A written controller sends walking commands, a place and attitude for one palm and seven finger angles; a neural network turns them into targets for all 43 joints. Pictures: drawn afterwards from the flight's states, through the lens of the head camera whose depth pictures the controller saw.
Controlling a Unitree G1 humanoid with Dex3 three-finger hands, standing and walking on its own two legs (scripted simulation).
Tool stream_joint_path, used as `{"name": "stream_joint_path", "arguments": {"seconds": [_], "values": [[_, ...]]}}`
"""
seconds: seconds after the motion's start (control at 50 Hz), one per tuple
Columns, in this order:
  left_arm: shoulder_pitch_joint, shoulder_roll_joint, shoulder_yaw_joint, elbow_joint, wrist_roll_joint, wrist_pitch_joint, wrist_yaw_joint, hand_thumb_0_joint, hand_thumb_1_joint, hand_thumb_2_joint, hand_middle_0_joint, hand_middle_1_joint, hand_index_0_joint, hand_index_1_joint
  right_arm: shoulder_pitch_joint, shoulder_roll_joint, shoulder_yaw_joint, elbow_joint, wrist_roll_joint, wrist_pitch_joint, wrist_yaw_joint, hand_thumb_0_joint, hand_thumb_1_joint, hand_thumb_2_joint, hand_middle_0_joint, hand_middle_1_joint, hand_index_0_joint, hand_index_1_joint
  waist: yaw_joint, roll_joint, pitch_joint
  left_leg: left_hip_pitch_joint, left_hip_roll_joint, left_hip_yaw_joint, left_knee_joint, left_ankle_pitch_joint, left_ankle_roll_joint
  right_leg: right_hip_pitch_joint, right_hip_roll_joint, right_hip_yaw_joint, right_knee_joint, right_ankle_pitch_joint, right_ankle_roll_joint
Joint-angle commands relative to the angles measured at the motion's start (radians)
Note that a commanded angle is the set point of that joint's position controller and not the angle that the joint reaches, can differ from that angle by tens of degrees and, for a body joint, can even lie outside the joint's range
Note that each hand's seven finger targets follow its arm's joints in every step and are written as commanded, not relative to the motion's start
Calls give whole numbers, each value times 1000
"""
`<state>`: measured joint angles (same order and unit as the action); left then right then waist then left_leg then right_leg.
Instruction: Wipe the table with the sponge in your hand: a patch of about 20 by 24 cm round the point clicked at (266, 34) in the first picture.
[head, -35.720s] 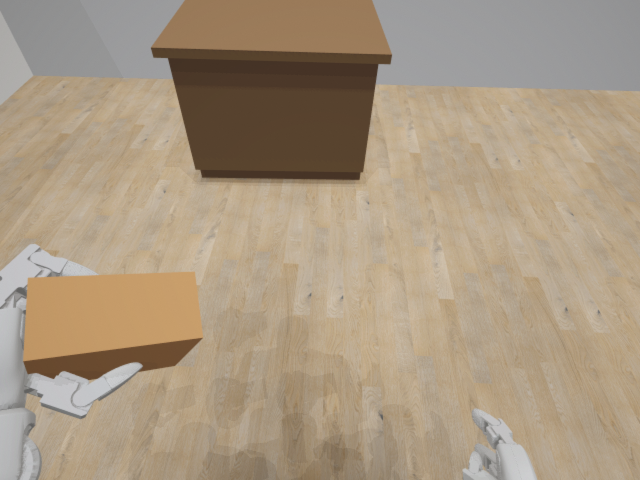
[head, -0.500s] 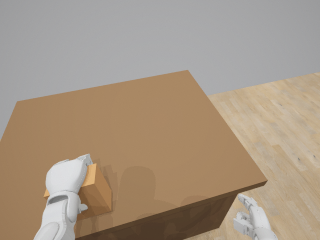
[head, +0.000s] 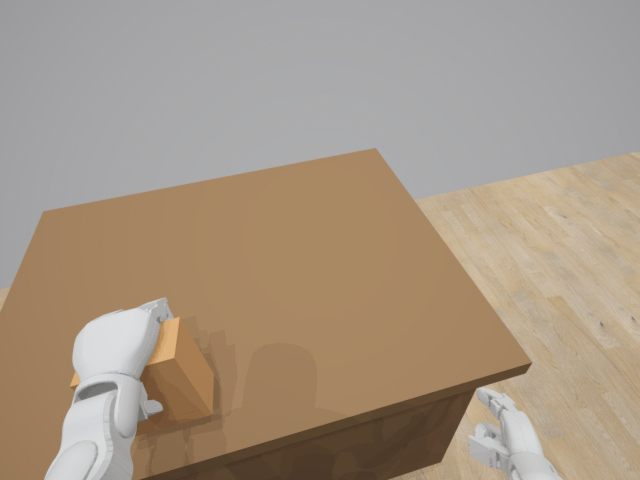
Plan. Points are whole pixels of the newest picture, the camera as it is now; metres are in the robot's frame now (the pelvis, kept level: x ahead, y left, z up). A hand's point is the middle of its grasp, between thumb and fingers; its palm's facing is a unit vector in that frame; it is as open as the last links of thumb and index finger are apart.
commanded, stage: lift the sponge slowly off the table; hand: left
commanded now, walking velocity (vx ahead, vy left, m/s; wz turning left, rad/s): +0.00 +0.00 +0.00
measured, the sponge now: (158, 388) +0.21 +0.27 -0.01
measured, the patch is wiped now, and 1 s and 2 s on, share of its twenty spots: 1.00 1.00 1.00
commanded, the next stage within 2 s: bring the sponge back beside the body in 0.84 s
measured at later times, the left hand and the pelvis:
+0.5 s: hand (133, 348) +0.21 +0.27 +0.08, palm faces +0.06 -0.12 -0.99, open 10.7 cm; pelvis -0.01 +0.00 +0.00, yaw +0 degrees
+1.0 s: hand (131, 343) +0.21 +0.27 +0.10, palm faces +0.06 -0.11 -0.99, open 10.7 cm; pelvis -0.01 -0.01 +0.00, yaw +0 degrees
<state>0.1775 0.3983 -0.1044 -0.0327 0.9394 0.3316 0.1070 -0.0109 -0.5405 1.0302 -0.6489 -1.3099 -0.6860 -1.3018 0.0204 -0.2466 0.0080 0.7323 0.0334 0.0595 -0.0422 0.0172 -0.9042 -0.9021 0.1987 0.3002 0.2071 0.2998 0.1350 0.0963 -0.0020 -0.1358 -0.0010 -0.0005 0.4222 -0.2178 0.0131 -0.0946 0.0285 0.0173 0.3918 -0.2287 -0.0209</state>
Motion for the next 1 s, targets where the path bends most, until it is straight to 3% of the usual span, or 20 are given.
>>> {"name": "stream_joint_path", "arguments": {"seconds": [0.0, 0.08, 0.12, 0.16, 0.22, 0.28, 0.36, 0.4, 0.46, 0.48, 0.64, 0.66, 0.74, 0.76, 0.78, 0.84, 0.86, 0.9, 0.96, 0.98], "values": [[-210, 212, 145, -248, 20, 11, 37, 0, 100, 1300, -1200, -1600, -1200, -1600, -257, -100, -26, -199, 6, -61, -6, 0, -900, -900, 200, 300, 200, 300, 5, -50, -178, 86, -27, -70, -34, 213, 34, 1, 0, 94, -73, 196, -61], [-218, 209, 131, -281, 14, 20, 18, 0, 100, 1300, -1200, -1600, -1200, -1600, -263, -103, -23, -203, 6, -61, -5, 0, -900, -900, 200, 300, 200, 300, 2, -13, -163, 93, -25, -77, -44, 201, 36, -4, 8, 81, -86, 161, -64], [-218, 200, 118, -266, 14, 25, 7, 0, 100, 1300, -1200, -1600, -1200, -1600, -264, -104, -22, -197, 5, -60, -6, 0, -900, -900, 200, 300, 200, 300, 0, -33, -145, 92, -23, -80, -49, 194, 35, -14, 6, 80, -94, 150, -62], [-254, 250, 159, -290, 13, 20, 3, 0, 100, 1300, -1200, -1600, -1200, -1600, -266, -107, -21, -196, 3, -61, -12, 0, -900, -900, 200, 300, 200, 300, -2, -49, -152, 92, -21, -84, -59, 173, 34, -6, 8, 103, -98, 120, -63], [-262, 221, 131, -275, 18, 20, -6, 0, 100, 1300, -1200, -1600, -1200, -1600, -270, -103, -18, -195, 5, -62, -14, 0, -900, -900, 200, 300, 200, 300, 2, -43, -147, 94, -22, -83, -63, 168, 36, -10, 8, 80, -102, 111, -61], [-290, 216, 123, -313, 21, 14, -6, 0, 100, 1300, -1200, -1600, -1200, -1600, -271, -99, -16, -202, 5, -71, -14, 0, -900, -900, 200, 300, 200, 300, 6, 6, -173, 100, -21, -85, -72, 165, 36, 11, 11, 76, -96, 110, -66], [-275, 236, 142, -339, 20, 28, -8, 0, 100, 1300, -1200, -1600, -1200, -1600, -284, -102, -15, -200, 4, -67, -7, 0, -900, -900, 200, 300, 200, 300, 9, -14, -170, 93, -15, -98, -88, 177, 28, 26, 12, 98, -94, 115, -68], [-283, 205, 108, -317, 23, 44, -13, 0, 100, 1300, -1200, -1600, -1200, -1600, -292, -96, -12, -197, 9, -66, -4, 0, -900, -900, 200, 300, 200, 300, 2, -40, -146, 83, -14, -90, -88, 170, 28, 7, 9, 85, -98, 106, -63], [-317, 245, 136, -338, 25, 69, -18, 0, 100, 1300, -1200, -1600, -1200, -1600, -303, -106, -10, -200, 8, -55, -3, 0, -900, -900, 200, 300, 200, 300, 6, -15, -158, 78, -15, -90, -100, 152, 28, 26, 11, 102, -99, 93, -67], [-302, 240, 137, -329, 25, 78, -21, 0, 100, 1300, -1200, -1600, -1200, -1600, -302, -103, -8, -209, 8, -56, -2, 0, -900, -900, 200, 300, 200, 300, 19, -15, -174, 74, -18, -89, -95, 158, 35, 41, 9, 77, -92, 103, -66], [-342, 216, 90, -353, 24, 101, -54, 0, 100, 1300, -1200, -1600, -1200, -1600, -319, -97, -2, -208, 13, -51, -2, 0, -900, -900, 200, 300, 200, 300, 5, -31, -166, 85, -18, -87, -95, 157, 34, 15, 3, 89, -98, 93, -62], [-347, 265, 134, -376, 22, 99, -53, 0, 100, 1300, -1200, -1600, -1200, -1600, -315, -105, -3, -211, 10, -54, -4, 0, -900, -900, 200, 300, 200, 300, 8, -23, -182, 84, -18, -92, -98, 145, 35, 33, 9, 107, -98, 81, -65], [-313, 225, 102, -371, 23, 108, -62, 0, 100, 1300, -1200, -1600, -1200, -1600, -321, -96, -1, -214, 12, -51, 4, 0, -900, -900, 200, 300, 200, 300, 13, -25, -178, 81, -16, -89, -94, 177, 32, 29, 3, 87, -89, 110, -62], [-321, 258, 135, -380, 24, 108, -61, 0, 100, 1300, -1200, -1600, -1200, -1600, -318, -104, -3, -214, 11, -51, 4, 0, -900, -900, 200, 300, 200, 300, 12, -28, -170, 72, -14, -95, -98, 164, 31, 32, 11, 105, -89, 98, -68], [-308, 210, 97, -366, 24, 115, -68, 0, 100, 1300, -1200, -1600, -1200, -1600, -318, -100, 1, -222, 12, -50, 7, 0, -900, -900, 200, 300, 200, 300, 15, -39, -174, 73, -19, -86, -88, 168, 37, 28, 8, 84, -88, 107, -65], [-282, 238, 119, -364, 16, 122, -71, 0, 100, 1300, -1200, -1600, -1200, -1600, -319, -102, 0, -215, 13, -40, 10, 0, -900, -900, 200, 300, 200, 300, 10, -53, -162, 68, -18, -82, -81, 172, 32, 13, -2, 103, -92, 112, -59], [-296, 286, 163, -388, 13, 119, -66, 0, 100, 1300, -1200, -1600, -1200, -1600, -317, -109, -2, -217, 11, -40, 7, 0, -900, -900, 200, 300, 200, 300, 10, -40, -165, 65, -17, -88, -85, 152, 32, 21, 5, 121, -94, 88, -64], [-308, 271, 150, -340, 19, 123, -68, 0, 100, 1300, -1200, -1600, -1200, -1600, -313, -102, 2, -212, 13, -43, 3, 0, -900, -900, 200, 300, 200, 300, 5, -77, -145, 56, -20, -81, -71, 144, 34, -7, -1, 111, -98, 75, -58], [-297, 315, 192, -412, 11, 102, -65, 0, 100, 1300, -1200, -1600, -1200, -1600, -312, -107, -3, -222, 7, -49, -1, 0, -900, -900, 200, 300, 200, 300, 15, -23, -194, 82, -24, -86, -62, 167, 36, 26, 2, 128, -89, 107, -64], [-287, 282, 166, -397, 5, 101, -69, 0, 100, 1300, -1200, -1600, -1200, -1600, -309, -101, 3, -230, 8, -54, -1, 0, -900, -900, 200, 300, 200, 300, 16, -25, -189, 79, -27, -83, -56, 176, 40, 24, 0, 102, -87, 118, -62]]}}
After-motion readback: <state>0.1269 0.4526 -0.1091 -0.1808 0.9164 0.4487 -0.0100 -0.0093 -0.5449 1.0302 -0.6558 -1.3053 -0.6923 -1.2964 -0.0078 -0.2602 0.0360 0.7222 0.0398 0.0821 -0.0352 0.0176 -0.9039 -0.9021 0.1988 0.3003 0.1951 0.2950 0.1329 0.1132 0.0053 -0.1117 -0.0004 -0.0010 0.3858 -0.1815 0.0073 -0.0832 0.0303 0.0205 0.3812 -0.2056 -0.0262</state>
